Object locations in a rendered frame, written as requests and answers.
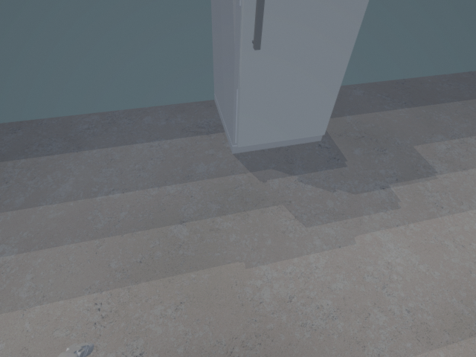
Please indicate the robot left hand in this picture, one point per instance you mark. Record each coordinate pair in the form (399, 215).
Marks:
(78, 350)

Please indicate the fridge door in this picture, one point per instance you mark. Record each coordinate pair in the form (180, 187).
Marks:
(287, 89)

